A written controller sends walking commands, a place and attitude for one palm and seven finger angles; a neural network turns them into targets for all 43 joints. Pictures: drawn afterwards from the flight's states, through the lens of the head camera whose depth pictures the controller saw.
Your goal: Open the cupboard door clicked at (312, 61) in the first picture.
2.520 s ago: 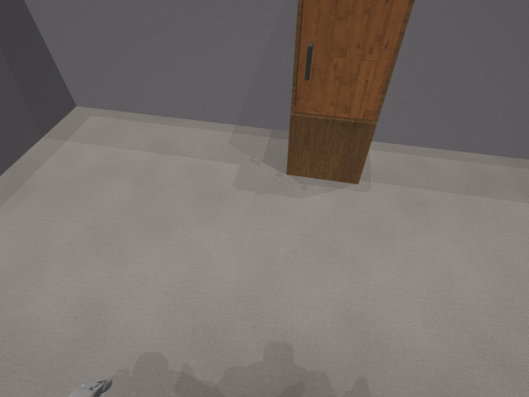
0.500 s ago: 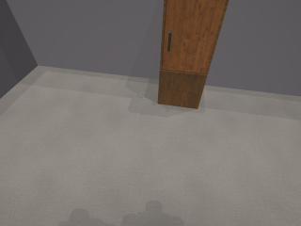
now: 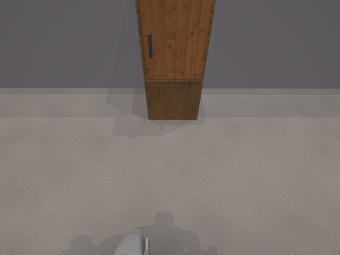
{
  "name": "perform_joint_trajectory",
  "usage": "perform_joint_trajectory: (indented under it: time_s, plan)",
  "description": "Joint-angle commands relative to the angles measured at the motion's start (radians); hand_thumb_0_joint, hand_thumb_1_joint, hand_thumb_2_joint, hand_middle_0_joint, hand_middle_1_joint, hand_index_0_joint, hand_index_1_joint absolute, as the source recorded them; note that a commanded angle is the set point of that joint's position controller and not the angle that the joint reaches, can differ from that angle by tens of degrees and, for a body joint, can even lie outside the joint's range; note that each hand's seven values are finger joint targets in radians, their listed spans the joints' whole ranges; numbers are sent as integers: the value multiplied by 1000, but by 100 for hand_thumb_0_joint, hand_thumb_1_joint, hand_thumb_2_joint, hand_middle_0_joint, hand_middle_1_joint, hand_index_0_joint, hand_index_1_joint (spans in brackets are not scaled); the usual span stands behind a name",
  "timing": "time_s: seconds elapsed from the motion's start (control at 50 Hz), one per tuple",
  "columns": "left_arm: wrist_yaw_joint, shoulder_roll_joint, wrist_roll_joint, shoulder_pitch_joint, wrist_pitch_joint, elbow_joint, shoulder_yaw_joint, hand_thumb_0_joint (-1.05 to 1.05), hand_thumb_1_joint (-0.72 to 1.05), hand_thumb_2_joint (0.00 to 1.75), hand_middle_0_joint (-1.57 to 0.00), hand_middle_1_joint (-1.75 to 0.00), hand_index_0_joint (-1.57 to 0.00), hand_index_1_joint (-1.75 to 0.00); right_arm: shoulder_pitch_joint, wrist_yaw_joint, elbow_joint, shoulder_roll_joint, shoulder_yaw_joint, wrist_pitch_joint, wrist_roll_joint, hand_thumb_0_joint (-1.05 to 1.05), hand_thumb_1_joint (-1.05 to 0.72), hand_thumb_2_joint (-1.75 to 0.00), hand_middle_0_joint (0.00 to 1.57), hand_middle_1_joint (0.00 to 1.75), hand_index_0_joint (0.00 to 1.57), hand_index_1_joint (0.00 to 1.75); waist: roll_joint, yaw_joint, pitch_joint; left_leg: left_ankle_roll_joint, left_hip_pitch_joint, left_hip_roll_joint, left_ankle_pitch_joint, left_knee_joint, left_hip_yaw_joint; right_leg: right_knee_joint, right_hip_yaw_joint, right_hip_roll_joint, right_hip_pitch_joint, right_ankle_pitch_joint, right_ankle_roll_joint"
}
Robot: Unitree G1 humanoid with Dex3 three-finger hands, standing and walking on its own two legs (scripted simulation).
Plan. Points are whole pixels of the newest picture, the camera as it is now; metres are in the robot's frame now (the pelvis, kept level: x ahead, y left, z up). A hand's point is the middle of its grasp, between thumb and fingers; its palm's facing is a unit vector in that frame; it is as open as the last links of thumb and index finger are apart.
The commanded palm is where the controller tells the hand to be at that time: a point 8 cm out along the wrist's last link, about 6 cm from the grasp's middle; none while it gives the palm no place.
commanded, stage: walk to a spot facing it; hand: left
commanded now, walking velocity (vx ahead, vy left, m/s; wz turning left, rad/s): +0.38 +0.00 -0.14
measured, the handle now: (150, 44) +1.14 +0.19 -0.10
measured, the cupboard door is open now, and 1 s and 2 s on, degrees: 0 0 0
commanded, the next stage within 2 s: turn to face it in 0.66 s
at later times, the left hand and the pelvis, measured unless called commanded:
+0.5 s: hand (99, 199) +0.29 +0.25 -0.17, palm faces -0.11 -0.98 -0.16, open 7.4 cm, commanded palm none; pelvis +0.20 +0.07 +0.00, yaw -11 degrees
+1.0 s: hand (150, 147) +0.50 +0.12 -0.17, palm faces -0.34 -0.92 -0.18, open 7.3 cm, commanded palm none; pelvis +0.34 +0.00 -0.01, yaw -19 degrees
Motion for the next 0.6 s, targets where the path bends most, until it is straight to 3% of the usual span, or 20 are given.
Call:
perform_joint_trajectory:
  time_s: [0.0, 0.02, 0.06, 0.08, 0.1, 0.12, 0.14, 0.16, 0.18, 0.2, 0.22, 0.26, 0.28, 0.3, 0.36, 0.46, 0.52, 0.58]
  plan:
    - [26, 168, -4, 52, -17, -16, 40, 0, 90, 90, -20, -30, -20, -30, -111, 12, -103, -26, 0, -33, 13, 0, -90, -90, 20, 30, 20, 30, -146, 7, 118, 17, 25, -6, 89, -223, 28, -126, 110, -228, -91, 580, -98]
    - [26, 173, -4, 51, -15, -12, 43, 0, 90, 90, -20, -30, -20, -30, -122, 12, -108, -23, 2, -37, 15, 0, -90, -90, 20, 30, 20, 30, -144, 8, 122, 27, 72, -21, 93, -270, 38, -119, 103, -229, -95, 615, -92]
    - [27, 196, -3, 44, -15, -6, 52, 0, 90, 90, -20, -30, -20, -30, -70, 5, -96, -37, -6, -47, 13, 0, -90, -90, 20, 30, 20, 30, -137, -17, 74, 54, 216, -63, 63, -342, 56, -19, 95, -239, -80, 783, -88]
    - [27, 206, -3, 27, -16, -10, 56, 0, 90, 90, -20, -30, -20, -30, 31, -4, -67, -52, -13, -52, 8, 0, -90, -90, 20, 30, 20, 30, -131, -66, 25, 65, 336, -88, 80, -391, 64, 92, 75, -228, -87, 863, -75]
    - [26, 203, -7, 24, -16, -11, 58, 0, 90, 90, -20, -30, -20, -30, 174, -14, -21, -83, -23, -56, 0, 0, -90, -90, 20, 30, 20, 30, -106, -124, -47, 78, 511, -90, 112, -451, 38, 278, 66, -199, -133, 850, -54]
    - [19, 173, -16, 53, -16, -20, 60, 0, 90, 90, -20, -30, -20, -30, 317, -26, 14, -157, -40, -57, -10, 0, -90, -90, 20, 30, 20, 30, 6, -167, -170, 112, 741, 25, 126, -467, -97, 506, 33, -137, -263, 607, -31]
    - [5, 111, -30, 133, -7, -31, 54, 0, 90, 90, -20, -30, -20, -30, 391, -31, 28, -261, -63, -59, -22, 0, -90, -90, 20, 30, 20, 30, 278, -140, -277, 219, 913, 331, 97, -612, -513, 873, -48, 15, -488, -114, 2]
    - [7, 113, -22, 72, -8, -65, 46, 0, 90, 90, -20, -30, -20, -30, 366, -33, 19, -267, -58, -46, 2, 0, -90, -90, 20, 30, 20, 30, 233, -124, -240, 260, 803, 386, -54, -749, -641, 1038, 39, -14, -538, -205, -14]
    - [8, 117, -19, 21, 0, -70, 46, 0, 90, 90, -20, -30, -20, -30, 258, -37, 2, -208, -51, -48, 2, 0, -90, -90, 20, 30, 20, 30, 154, -93, -126, 243, 666, 372, -222, -815, -575, 1094, 49, -70, -590, -126, -13]
    - [-1, 109, -13, -47, 6, -75, 49, 0, 90, 90, -20, -30, -20, -30, 179, -37, -20, -141, -35, -54, 5, 0, -90, -90, 20, 30, 20, 30, 89, -74, -10, 217, 512, 335, -257, -839, -477, 1085, 35, -117, -616, -36, -7]
    - [-11, 101, -2, -61, 17, -77, 54, 0, 90, 90, -20, -30, -20, -30, 137, -37, -32, -90, -17, -61, 1, 0, -90, -90, 20, 30, 20, 30, 46, -40, 57, 186, 390, 296, -247, -855, -380, 1055, 36, -142, -589, 11, 0]
    - [-21, 72, 9, -24, 49, -70, 56, 0, 90, 90, -20, -30, -20, -30, 116, -39, -18, -45, -9, -74, 0, 0, -90, -90, 20, 30, 20, 30, 46, 14, 71, 138, 259, 236, -186, -856, -206, 998, 17, -157, -508, 57, 12]
    - [-23, 60, 11, -4, 64, -72, 59, 0, 90, 90, -20, -30, -20, -30, 107, -40, -23, -46, -9, -78, 1, 0, -90, -90, 20, 30, 20, 30, 68, 30, 65, 132, 226, 219, -178, -864, -138, 985, 7, -155, -503, 77, 21]
    - [-25, 61, 11, -5, 76, -82, 65, 0, 90, 90, -20, -30, -20, -30, 100, -41, -29, -47, -10, -81, 3, 0, -90, -90, 20, 30, 20, 30, 73, 37, 62, 134, 216, 213, -175, -879, -105, 976, 6, -163, -521, 111, 29]
    - [-35, 74, 12, -71, 88, -121, 79, 0, 90, 90, -20, -30, -20, -30, 125, -47, -34, -61, -19, -89, 5, 0, -90, -90, 20, 30, 20, 30, 47, 30, 52, 137, 304, 217, -108, -897, -53, 945, 9, -180, -638, 210, 56]
    - [-46, 104, 9, -213, 98, -186, 91, 0, 90, 90, -20, -30, -20, -30, 214, -53, -17, -81, -23, -91, 13, 0, -90, -90, 20, 30, 20, 30, 28, -10, 63, 142, 498, 239, 37, -878, -6, 827, -2, -204, -787, 264, 87]
    - [-48, 93, 6, -290, 99, -208, 83, 0, 90, 90, -20, -30, -20, -30, 265, -56, 0, -90, -20, -83, 11, 0, -90, -90, 20, 30, 20, 30, 19, -34, 63, 150, 595, 233, 293, -820, 65, 698, -62, -188, -784, 244, 97]
    - [-46, 84, 3, -353, 98, -228, 76, 0, 90, 90, -20, -30, -20, -30, 305, -57, 17, -92, -17, -71, 3, 0, -90, -90, 20, 30, 20, 30, 55, -56, 71, 153, 630, 234, 502, -756, 129, 577, -109, -164, -732, 201, 89]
